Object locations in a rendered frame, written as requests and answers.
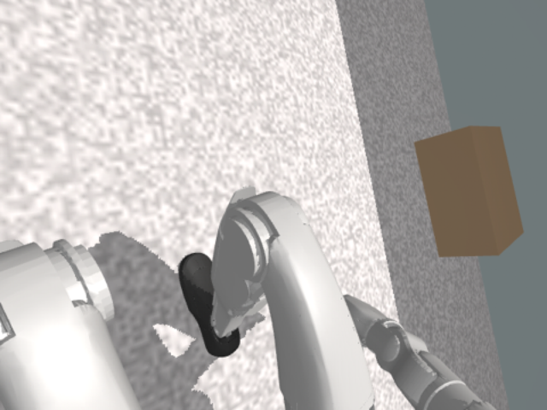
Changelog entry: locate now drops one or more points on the right robot foot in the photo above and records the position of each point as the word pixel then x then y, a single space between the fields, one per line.
pixel 198 291

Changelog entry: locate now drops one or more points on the right robot hand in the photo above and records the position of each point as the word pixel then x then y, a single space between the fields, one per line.
pixel 363 315

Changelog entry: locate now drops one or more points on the right robot arm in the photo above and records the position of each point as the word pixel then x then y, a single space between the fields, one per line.
pixel 425 381

